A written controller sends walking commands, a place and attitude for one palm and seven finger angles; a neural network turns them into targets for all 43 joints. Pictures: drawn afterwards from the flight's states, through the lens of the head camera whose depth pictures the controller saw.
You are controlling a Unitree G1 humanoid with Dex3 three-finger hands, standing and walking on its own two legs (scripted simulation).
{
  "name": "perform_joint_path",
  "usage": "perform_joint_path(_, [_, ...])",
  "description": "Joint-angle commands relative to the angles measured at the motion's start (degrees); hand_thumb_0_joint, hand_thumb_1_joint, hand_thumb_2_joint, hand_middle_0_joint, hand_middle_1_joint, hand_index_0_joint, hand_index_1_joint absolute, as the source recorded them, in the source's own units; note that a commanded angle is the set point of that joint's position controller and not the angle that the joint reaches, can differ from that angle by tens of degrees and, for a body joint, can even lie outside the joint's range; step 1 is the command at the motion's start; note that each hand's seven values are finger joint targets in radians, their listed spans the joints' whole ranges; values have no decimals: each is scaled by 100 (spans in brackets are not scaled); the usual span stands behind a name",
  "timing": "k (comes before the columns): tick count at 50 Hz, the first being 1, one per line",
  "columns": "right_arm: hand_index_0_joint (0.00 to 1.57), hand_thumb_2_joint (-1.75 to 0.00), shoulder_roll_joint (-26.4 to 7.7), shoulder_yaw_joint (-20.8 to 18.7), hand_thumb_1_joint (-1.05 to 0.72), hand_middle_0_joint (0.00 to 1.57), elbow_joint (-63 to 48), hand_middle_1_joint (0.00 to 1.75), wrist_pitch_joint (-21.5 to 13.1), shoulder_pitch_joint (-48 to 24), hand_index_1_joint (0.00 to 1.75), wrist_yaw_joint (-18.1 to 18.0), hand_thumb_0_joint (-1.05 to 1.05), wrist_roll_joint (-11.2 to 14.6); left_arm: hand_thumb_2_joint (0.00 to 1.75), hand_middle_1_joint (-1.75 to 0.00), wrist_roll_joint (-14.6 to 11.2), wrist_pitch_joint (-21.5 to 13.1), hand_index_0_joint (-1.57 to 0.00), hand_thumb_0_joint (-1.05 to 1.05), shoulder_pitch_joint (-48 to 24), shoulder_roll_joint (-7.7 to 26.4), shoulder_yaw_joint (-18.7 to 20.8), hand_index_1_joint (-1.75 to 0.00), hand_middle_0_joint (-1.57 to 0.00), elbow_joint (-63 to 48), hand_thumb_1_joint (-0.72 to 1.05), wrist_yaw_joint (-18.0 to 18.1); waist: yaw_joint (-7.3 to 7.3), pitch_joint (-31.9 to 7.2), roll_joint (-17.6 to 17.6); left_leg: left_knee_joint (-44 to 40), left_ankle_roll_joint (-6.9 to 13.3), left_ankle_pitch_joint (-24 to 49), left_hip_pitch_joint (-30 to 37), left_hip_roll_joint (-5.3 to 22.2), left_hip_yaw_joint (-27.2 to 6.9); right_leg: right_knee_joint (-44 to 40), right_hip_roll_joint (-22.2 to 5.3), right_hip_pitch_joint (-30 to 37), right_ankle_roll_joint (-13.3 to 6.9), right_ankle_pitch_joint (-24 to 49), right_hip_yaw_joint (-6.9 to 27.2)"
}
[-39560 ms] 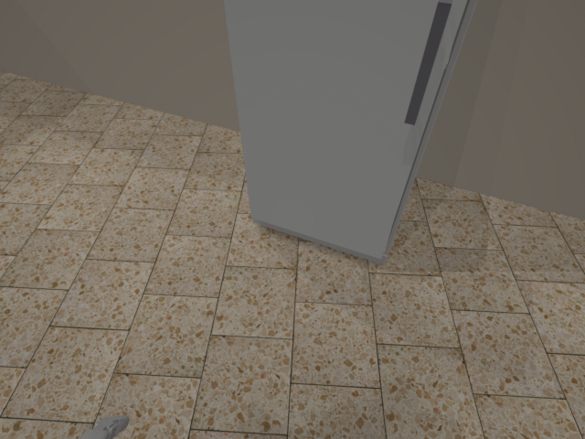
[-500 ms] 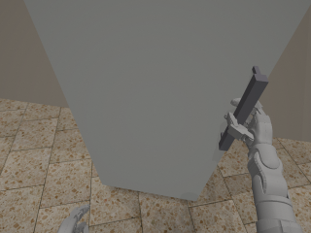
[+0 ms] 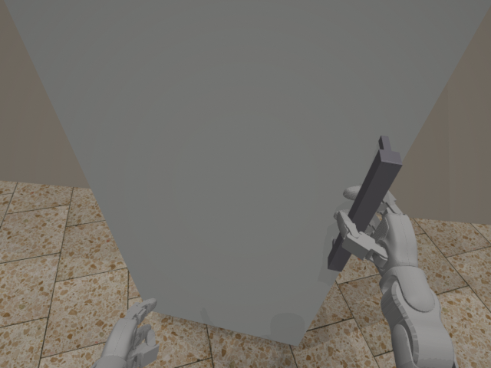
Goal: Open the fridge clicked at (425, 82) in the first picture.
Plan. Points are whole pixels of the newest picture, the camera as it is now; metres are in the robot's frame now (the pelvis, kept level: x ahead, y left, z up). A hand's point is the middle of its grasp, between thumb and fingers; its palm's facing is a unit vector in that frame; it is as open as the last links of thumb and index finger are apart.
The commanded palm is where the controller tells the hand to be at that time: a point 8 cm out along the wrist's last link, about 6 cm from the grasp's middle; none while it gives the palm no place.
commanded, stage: walk backward, drawing the door open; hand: right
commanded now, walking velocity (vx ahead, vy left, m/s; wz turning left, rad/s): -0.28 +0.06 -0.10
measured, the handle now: (356, 211) +0.35 -0.16 +0.11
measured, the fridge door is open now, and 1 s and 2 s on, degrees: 8 35 56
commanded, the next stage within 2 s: none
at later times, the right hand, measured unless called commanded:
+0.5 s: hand (334, 325) +0.16 -0.09 +0.11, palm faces +0.01 +0.98 -0.17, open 7.2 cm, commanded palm +0.13 -0.14 +0.12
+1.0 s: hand out of the picture +0.07 -0.02 +0.11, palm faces +0.13 +0.97 -0.22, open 7.5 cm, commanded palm +0.03 -0.06 +0.12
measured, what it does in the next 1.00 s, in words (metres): walks backwards, turning right: right foot, then left foot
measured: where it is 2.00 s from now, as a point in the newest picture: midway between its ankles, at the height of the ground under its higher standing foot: outside the picture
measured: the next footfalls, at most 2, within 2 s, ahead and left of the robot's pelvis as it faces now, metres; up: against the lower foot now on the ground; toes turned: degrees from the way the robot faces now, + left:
right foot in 0.82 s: -0.05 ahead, -0.09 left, +0.00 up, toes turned -10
left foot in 1.00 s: -0.04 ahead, +0.21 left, +0.00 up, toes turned -22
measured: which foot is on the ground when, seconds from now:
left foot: down 0.00-0.86, up 0.88-0.98, down 1.00-1.00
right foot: down 0.00-0.72, up 0.74-0.80, down 0.82-1.00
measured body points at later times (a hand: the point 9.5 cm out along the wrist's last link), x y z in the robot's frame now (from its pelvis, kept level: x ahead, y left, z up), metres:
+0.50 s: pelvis -0.10 +0.01 +0.01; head -0.10 +0.03 +0.46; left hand +0.07 +0.22 -0.09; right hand +0.16 -0.14 +0.13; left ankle -0.05 +0.12 -0.73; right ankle -0.03 -0.12 -0.73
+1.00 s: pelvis -0.17 +0.13 -0.01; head -0.14 +0.12 +0.44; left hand +0.03 +0.29 -0.12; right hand +0.05 -0.07 +0.12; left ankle -0.09 +0.22 -0.73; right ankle -0.10 -0.08 -0.73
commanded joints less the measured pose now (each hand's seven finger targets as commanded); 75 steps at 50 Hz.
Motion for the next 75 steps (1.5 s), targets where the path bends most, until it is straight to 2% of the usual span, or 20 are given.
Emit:
perform_joint_path(1, [45, -90, -2181, -645, -90, 45, -3015, 140, -984, -2451, 140, -289, 0, -554, 90, -30, -81, -180, -20, 0, -580, 679, 188, -30, -20, -997, 90, 278, 177, -1036, 190, -494, -53, 4447, 163, 326, -415, 170, -50, 1001, -363, 3135, 50])
perform_joint_path(4, [45, -90, -957, 119, -90, 45, -1866, 140, -1038, -450, 140, -514, 0, -682, 90, -30, 98, 26, -20, 0, -668, 585, 184, -30, -20, -811, 90, 390, 205, -675, 530, -625, -130, 4279, -90, 434, -171, 141, -100, 1029, -344, 3110, 191])
perform_joint_path(12, [45, -90, -977, 351, -90, 45, -2479, 140, -1297, -9, 140, -704, 0, -795, 90, -30, 162, 384, -20, 0, -932, 521, 162, -30, -20, -1044, 90, 393, 225, -1221, -181, -372, -148, 3106, -83, 142, 80, -356, -376, 1635, -313, 4310, 489])
perform_joint_path(28, [45, -90, -611, 943, -90, 45, -2706, 140, -1696, 24, 140, -955, 0, -1168, 90, -30, 201, 142, -20, 0, -1253, 307, 270, -30, -20, -944, 90, 465, 270, -464, -134, -609, -51, -154, -430, -177, -76, -1884, -614, 89, -410, -397, 1610])
perform_joint_path(40, [45, -90, -629, 1093, -90, 45, -3296, 140, -1305, -171, 140, -861, 0, -1249, 90, -30, 192, -391, -20, 0, -657, 101, 373, -30, -20, -436, 90, 554, 541, -195, 765, -989, 542, -1063, -2076, 825, 447, 1492, 126, 514, -15, -23, 279])
perform_joint_path(42, [45, -90, -456, 1337, -90, 45, -3275, 140, -1288, -161, 140, -775, 0, -1197, 90, -30, 234, -572, -20, 0, -457, 238, 382, -30, -20, -423, 90, 579, 696, 293, 68, 473, 310, -869, -2756, 328, 582, -117, -615, 731, -328, -273, 1732])
perform_joint_path(43, [45, -90, -309, 1476, -90, 45, -3399, 140, -1363, -90, 140, -712, 0, -1120, 90, -30, 277, -696, -20, 0, -538, 391, 383, -30, -20, -562, 90, 564, 679, 426, -1141, 2209, -119, -550, -2510, -371, 326, -2274, -1917, 99, -879, -533, 4376])
perform_joint_path(44, [45, -90, -561, 1352, -90, 45, -3465, 140, -1520, -102, 140, -711, 0, -1250, 90, -30, 383, -748, -20, 0, -861, 439, 355, -30, -20, -468, 90, 498, 471, 202, -1281, 3430, -233, -667, -1892, -150, -768, -3051, -2453, -762, -1152, -1816, 5510])
perform_joint_path(48, [45, -90, -599, 956, -90, 45, -3496, 140, -1663, 355, 140, -830, 0, -1283, 90, -30, 391, -680, -20, 0, -1601, 218, 422, -30, -20, -479, 90, 407, -66, -1, -588, 194, 283, -992, 1388, -5, -920, -1301, -1000, -3034, -281, -1175, 2053])
perform_joint_path(50, [45, -90, -865, 746, -90, 45, -3712, 140, -1555, 26, 140, -898, 0, -1356, 90, -30, 217, -765, -20, 0, -1136, 50, 608, -30, -20, -230, 90, 405, 50, -863, 2231, -2163, 1125, -1941, -542, 1639, -1816, 3288, 612, -1147, 391, -1074, -6])
perform_joint_path(52, [45, -90, -855, 606, -90, 45, -3957, 140, -1630, -709, 140, -871, 0, -1418, 90, -30, 308, -967, -20, 0, -650, -76, 492, -30, -20, -132, 90, 446, 322, -1018, 1208, -1305, 1232, 1288, 30, 1373, -707, 4094, 429, -1721, 280, -1176, 185])
perform_joint_path(60, [45, -90, -5, 1778, -90, 45, -3220, 140, -1876, -974, 140, -541, 0, -1296, 90, -30, 199, -1257, -20, 0, -185, 69, 436, -30, -20, -454, 90, 428, 580, -381, 628, 612, 792, 2002, -654, 1024, 566, 181, -190, 261, -29, -58, -91])
perform_joint_path(61, [45, -90, 21, 1925, -90, 45, -3260, 140, -1922, -1119, 140, -524, 0, -1294, 90, -30, 206, -1311, -20, 0, 34, 246, 499, -30, -20, -487, 90, 404, 771, -391, -109, 1863, 427, 1264, -1926, 705, 744, -926, -977, 1342, -276, 1080, 1090])
perform_joint_path(62, [45, -90, 137, 2071, -90, 45, -3035, 140, -2024, -975, 140, -482, 0, -1391, 90, -30, 270, -1298, -20, 0, -144, 620, 598, -30, -20, -578, 90, 381, 624, -146, -1590, 3058, -59, -898, -3573, 84, 600, -1340, -2613, 2325, -686, 3367, 3499])
perform_joint_path(64, [45, -90, -232, 1670, -90, 45, -3145, 140, -2201, -1322, 140, -442, 0, -1574, 90, -30, 236, -1196, -20, 0, -446, 876, 598, -30, -20, -645, 90, 226, 481, -331, -382, 4043, -247, -931, -3788, 421, -737, -1266, -3423, 2170, -1533, 4317, 4387])
perform_joint_path(66, [45, -90, -380, 1469, -90, 45, -3704, 140, -2278, -1435, 140, -398, 0, -1510, 90, -30, 269, -1262, -20, 0, -865, 667, 608, -30, -20, -551, 90, 226, 397, -7, -595, 3766, -168, -747, -3255, 631, -1097, -729, -2710, 1019, -1226, 3824, 3452])
perform_joint_path(70, [45, -90, -1, 1547, -90, 45, -3010, 140, -2072, -924, 140, -501, 0, -1315, 90, -30, 48, -1245, -20, 0, -912, 550, 692, -30, -20, -420, 90, 122, 235, -741, -894, 299, -99, 698, 843, 26, -58, -445, -1268, -471, -313, 913, 1341])
perform_joint_path(72, [45, -90, -293, 1469, -90, 45, -3144, 140, -2015, -1169, 140, -560, 0, -1342, 90, -30, -151, -1121, -20, 0, -675, 272, 631, -30, -20, -446, 90, 101, 357, -1106, 756, -774, 55, 1089, 1027, 268, 193, 756, -95, -149, -93, -562, 513])
perform_joint_path(73, [45, -90, -607, 1199, -90, 45, -3303, 140, -1954, -1082, 140, -602, 0, -1367, 90, -30, -156, -1076, -20, 0, -902, 105, 602, -30, -20, -604, 90, 120, 176, -1106, 2219, -1028, 493, 955, 849, 1079, -701, 2537, 375, -816, -22, -1325, 75])
perform_joint_path(75, [45, -90, -780, 788, -90, 45, -3775, 140, -1937, -1047, 140, -640, 0, -1315, 90, -30, 16, -1197, -20, 0, -948, -268, 341, -30, -20, -579, 90, 227, 97, -624, 2195, -1083, 1089, 2088, 3, 1872, -1135, 4325, 222, -1484, -118, -1785, 478])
